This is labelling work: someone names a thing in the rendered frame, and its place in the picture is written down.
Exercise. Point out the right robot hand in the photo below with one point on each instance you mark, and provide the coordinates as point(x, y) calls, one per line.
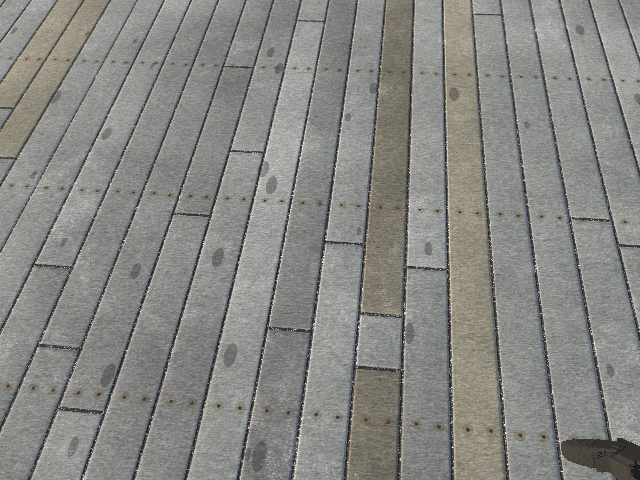
point(621, 458)

